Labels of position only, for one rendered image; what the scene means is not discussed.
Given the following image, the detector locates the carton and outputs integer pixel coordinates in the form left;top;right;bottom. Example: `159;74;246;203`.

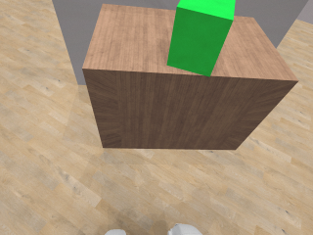
167;0;236;77

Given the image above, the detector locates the right robot thigh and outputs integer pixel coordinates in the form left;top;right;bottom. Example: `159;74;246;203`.
167;224;202;235

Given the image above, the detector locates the pedestal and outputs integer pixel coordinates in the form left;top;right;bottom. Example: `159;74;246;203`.
82;3;299;151

